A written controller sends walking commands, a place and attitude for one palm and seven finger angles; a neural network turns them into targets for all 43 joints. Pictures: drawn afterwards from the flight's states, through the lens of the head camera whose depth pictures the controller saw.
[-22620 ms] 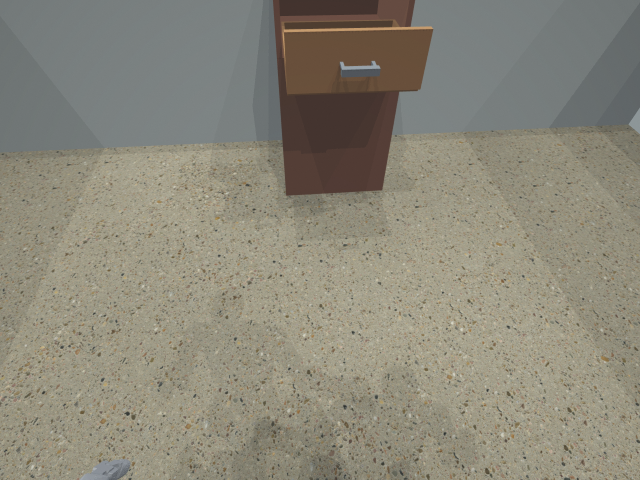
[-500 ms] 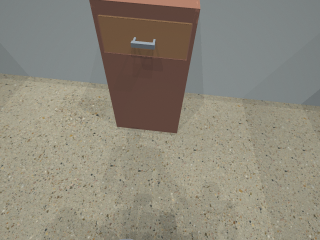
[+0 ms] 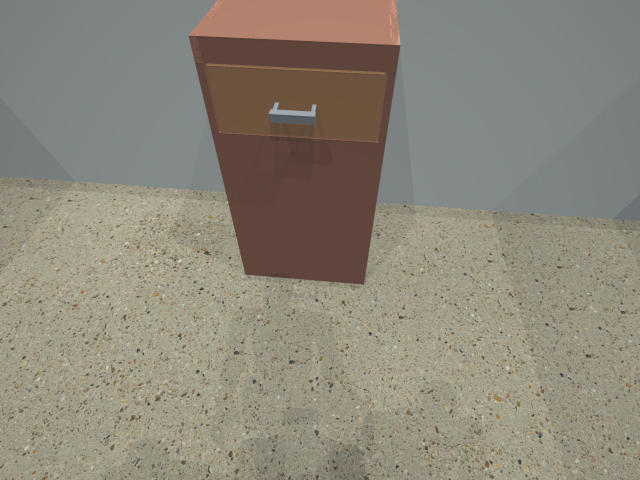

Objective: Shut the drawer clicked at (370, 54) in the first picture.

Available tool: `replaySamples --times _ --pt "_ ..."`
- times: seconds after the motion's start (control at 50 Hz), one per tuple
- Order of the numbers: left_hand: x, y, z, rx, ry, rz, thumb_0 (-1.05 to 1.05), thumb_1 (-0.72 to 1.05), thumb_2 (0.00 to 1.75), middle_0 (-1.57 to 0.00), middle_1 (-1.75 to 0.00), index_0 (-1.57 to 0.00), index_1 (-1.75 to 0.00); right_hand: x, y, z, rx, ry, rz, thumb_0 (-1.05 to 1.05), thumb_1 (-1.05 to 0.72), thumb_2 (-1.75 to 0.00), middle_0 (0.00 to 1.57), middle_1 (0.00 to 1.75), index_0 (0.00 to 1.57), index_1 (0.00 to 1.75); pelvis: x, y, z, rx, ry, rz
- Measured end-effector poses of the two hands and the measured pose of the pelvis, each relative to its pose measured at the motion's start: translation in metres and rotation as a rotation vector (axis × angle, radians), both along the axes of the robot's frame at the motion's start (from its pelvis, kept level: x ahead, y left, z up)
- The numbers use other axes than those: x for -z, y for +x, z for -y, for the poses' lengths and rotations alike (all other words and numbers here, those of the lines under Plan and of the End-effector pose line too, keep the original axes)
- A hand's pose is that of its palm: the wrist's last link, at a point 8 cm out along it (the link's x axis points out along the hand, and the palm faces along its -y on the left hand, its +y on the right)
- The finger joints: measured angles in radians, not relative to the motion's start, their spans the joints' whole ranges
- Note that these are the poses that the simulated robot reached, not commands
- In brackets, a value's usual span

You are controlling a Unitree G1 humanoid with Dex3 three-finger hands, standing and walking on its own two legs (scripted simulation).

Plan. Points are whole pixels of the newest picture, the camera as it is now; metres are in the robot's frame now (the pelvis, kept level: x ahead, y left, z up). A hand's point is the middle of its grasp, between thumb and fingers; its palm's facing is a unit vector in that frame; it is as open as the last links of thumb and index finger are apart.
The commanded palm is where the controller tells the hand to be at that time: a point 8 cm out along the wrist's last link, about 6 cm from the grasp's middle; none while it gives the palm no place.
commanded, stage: let the arm hang, fingers relaxed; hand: left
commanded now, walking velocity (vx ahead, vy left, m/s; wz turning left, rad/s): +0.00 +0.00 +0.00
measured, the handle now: (293, 112) +0.91 +0.12 -0.03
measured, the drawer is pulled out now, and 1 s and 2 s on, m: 0.00 0.00 0.00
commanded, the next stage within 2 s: look to check the result in 0.24 s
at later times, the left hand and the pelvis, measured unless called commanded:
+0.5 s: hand out of the picture +0.02 +0.16 -0.17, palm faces +0.02 -0.98 -0.20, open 7.4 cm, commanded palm none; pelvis +0.02 -0.01 +0.00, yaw +0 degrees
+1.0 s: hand out of the picture +0.05 +0.17 -0.17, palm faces +0.01 -0.97 -0.23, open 7.4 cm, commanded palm none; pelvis +0.02 -0.02 +0.00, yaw +0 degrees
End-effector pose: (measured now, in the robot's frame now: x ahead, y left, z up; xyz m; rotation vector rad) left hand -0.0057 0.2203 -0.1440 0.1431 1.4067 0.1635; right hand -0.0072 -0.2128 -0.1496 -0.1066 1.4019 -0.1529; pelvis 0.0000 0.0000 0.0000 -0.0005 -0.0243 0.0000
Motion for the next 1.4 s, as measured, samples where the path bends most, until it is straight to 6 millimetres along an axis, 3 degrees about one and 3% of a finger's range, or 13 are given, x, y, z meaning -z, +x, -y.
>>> replaySamples --times 0.38,0.66,1.4 --pt "0.001 0.014 0.015 0.001 -0.005 -0.007 0.01 0.91 0.90 -0.20 -0.30 -0.20 -0.30 0.001 0.000 0.008 0.024 0.002 -0.037 0.00 -0.91 -0.90 0.20 0.30 0.20 0.30 -0.001 0.013 0.011 0.005 0.002 -0.001" --pt "-0.002 0.032 0.015 0.010 0.009 0.019 0.01 0.91 0.90 -0.20 -0.30 -0.20 -0.30 -0.001 0.013 0.024 0.021 -0.019 -0.023 0.00 -0.91 -0.90 0.20 0.30 0.20 0.30 -0.001 0.019 0.018 0.006 0.002 0.000" --pt "-0.012 0.073 -0.016 0.047 0.068 0.094 0.01 0.91 0.90 -0.20 -0.30 -0.20 -0.30 -0.013 0.055 0.059 -0.017 -0.097 0.052 0.00 -0.91 -0.90 0.20 0.30 0.20 0.30 -0.004 0.026 0.018 0.008 -0.001 0.001"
